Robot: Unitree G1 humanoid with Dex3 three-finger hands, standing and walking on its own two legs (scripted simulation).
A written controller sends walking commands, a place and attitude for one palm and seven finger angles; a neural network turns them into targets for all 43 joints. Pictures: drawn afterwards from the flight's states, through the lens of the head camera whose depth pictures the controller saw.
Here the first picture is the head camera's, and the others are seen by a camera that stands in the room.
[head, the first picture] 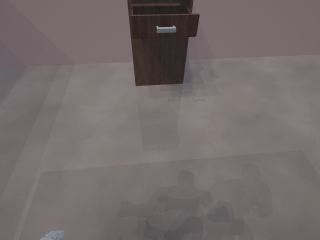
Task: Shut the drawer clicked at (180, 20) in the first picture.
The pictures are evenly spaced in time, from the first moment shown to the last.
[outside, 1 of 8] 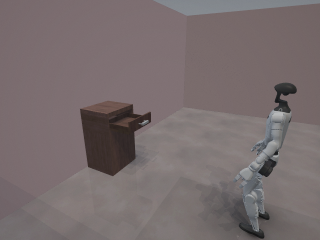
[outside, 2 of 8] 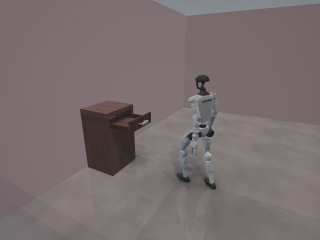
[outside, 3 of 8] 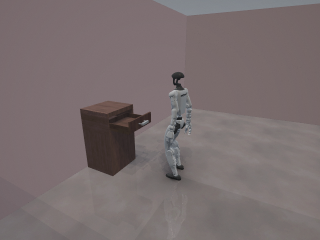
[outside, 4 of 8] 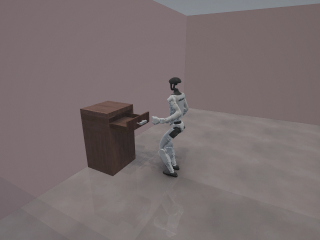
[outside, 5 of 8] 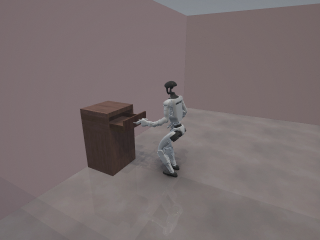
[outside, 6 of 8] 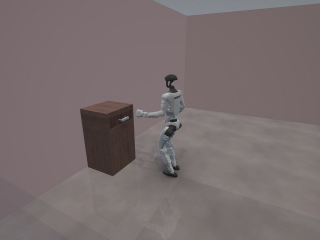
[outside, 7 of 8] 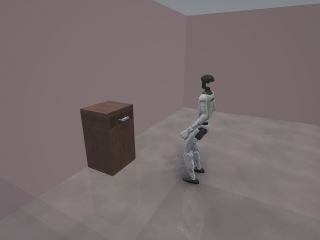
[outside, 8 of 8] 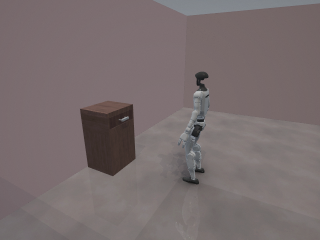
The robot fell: no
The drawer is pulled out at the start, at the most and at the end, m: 0.30 0.30 0.00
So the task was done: yes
